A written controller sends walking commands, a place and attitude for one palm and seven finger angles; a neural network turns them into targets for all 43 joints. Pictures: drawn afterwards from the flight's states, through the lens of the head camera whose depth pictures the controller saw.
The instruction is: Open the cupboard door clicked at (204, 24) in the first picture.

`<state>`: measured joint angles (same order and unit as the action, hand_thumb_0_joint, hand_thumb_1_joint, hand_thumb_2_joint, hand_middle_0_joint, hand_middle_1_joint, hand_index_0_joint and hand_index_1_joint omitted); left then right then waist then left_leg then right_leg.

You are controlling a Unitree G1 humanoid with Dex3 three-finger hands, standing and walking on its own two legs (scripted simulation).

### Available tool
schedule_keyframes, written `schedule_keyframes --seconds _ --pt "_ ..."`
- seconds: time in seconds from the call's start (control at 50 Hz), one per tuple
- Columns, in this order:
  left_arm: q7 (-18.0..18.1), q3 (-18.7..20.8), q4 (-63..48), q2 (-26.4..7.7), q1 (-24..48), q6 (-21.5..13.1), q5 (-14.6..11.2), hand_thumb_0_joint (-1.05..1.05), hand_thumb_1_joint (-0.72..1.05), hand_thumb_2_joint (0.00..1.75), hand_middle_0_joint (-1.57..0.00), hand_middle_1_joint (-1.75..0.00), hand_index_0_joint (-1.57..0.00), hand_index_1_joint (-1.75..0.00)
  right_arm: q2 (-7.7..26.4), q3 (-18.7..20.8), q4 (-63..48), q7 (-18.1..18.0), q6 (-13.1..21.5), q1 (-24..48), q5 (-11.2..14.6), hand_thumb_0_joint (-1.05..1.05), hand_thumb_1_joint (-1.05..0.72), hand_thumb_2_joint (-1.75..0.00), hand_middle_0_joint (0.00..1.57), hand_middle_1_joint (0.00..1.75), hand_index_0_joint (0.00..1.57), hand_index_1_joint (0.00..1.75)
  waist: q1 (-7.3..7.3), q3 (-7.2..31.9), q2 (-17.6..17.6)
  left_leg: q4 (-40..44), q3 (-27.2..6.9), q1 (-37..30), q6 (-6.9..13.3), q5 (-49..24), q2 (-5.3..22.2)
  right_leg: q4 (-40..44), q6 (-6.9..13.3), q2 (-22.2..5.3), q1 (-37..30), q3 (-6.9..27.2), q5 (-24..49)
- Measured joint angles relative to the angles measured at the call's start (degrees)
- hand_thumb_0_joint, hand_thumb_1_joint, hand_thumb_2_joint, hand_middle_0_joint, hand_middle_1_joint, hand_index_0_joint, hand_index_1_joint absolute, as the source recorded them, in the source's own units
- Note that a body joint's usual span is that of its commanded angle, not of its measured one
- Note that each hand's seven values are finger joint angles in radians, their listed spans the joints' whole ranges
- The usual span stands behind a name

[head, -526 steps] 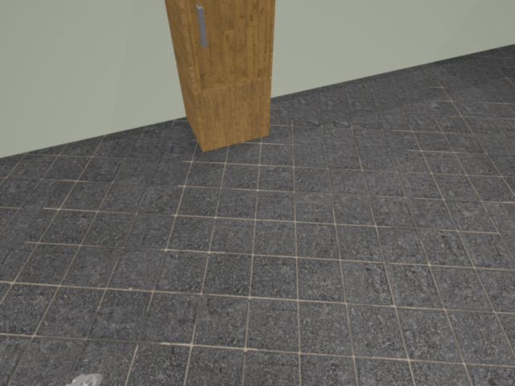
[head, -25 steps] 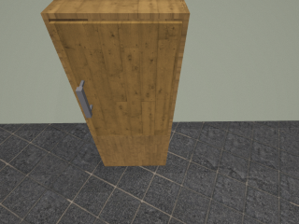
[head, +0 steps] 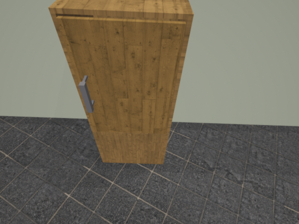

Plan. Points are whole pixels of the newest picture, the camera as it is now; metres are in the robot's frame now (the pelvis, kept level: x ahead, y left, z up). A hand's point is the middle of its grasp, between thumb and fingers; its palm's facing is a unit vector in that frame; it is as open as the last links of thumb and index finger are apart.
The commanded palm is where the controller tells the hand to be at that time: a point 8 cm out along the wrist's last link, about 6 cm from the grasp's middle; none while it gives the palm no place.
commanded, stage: look again from close up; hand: left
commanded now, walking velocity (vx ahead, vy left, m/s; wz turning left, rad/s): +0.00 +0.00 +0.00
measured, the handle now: (88, 94) +0.58 +0.29 -0.04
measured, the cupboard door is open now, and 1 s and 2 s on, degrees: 0 0 0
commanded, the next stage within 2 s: shuffle to correct the standing spot in 0.52 s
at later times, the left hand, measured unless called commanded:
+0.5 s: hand out of the picture +0.03 +0.19 -0.17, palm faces +0.02 -0.97 -0.25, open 7.4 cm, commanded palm none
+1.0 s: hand out of the picture +0.04 +0.20 -0.18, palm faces +0.06 -0.97 -0.22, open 7.4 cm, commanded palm none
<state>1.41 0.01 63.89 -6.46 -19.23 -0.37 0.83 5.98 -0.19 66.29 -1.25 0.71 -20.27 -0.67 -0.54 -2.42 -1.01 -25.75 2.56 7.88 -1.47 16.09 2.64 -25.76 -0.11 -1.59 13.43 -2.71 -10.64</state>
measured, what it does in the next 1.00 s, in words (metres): stands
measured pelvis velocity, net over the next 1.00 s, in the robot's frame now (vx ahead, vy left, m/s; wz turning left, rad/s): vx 0.02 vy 0.02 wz -0.01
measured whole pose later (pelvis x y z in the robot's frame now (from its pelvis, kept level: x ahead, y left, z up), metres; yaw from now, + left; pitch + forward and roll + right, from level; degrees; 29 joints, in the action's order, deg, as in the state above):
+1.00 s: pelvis +0.02 +0.02 -0.01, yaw -1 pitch +0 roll +1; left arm 1.2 2.8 60.1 -9.5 -14.9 1.2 1.5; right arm 10.0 0.9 60.4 -0.6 -0.1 -19.1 -1.3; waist -1.2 -2.6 -0.4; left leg -30.4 4.1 9.6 0.0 20.6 0.3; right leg -34.8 -0.5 -4.0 17.6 -0.7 -17.1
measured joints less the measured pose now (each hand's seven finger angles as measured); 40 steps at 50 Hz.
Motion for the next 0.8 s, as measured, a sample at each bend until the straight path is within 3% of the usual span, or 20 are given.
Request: schedule_keyframes --seconds 0.16,0.32,0.64,0.8 --pt "0.5 -0.5 0.3 0.3 0.2 -0.5 0.3 0.01 0.90 0.90 -0.20 -0.30 -0.20 -0.30 1.1 0.4 -4.5 0.4 -0.1 0.6 -0.3 0.01 -0.91 -0.90 0.20 0.30 0.19 0.29 0.57 0.5 1.6 -6.0 0.2 3.7 0.7 2.8 -0.3 -4.7 -0.4 -0.5 3.3 0.4 -1.9" --pt "0.3 0.1 -0.7 -2.0 1.4 -0.2 0.3 0.01 0.90 0.90 -0.20 -0.30 -0.20 -0.30 2.7 0.1 -6.1 0.1 0.2 0.8 -0.5 0.02 -0.93 -0.90 0.20 0.30 0.20 0.29 0.20 2.5 3.3 -3.8 0.7 1.7 1.2 2.4 -1.6 -5.1 -1.1 -1.7 2.5 1.0 -2.8" --pt "0.1 0.2 -0.7 -2.2 5.1 -0.7 0.1 0.01 0.92 0.90 -0.20 -0.30 -0.20 -0.30 3.7 -0.2 -3.8 0.1 0.7 3.2 -0.3 0.01 -0.91 -0.90 0.20 0.30 0.19 0.29 0.53 0.6 3.1 0.0 0.6 -1.0 -0.2 1.2 -0.6 -3.6 0.0 -0.6 0.9 0.7 -2.9" --pt "-0.2 0.9 -1.5 -2.2 4.9 -0.5 0.3 0.01 0.92 0.90 -0.20 -0.30 -0.20 -0.30 4.0 0.2 -3.7 0.4 -0.6 2.8 -0.4 0.01 -0.91 -0.90 0.20 0.30 0.19 0.29 0.12 0.2 3.0 -2.5 0.2 0.5 -0.4 2.7 0.0 -5.1 0.5 -0.2 1.8 0.3 -4.1"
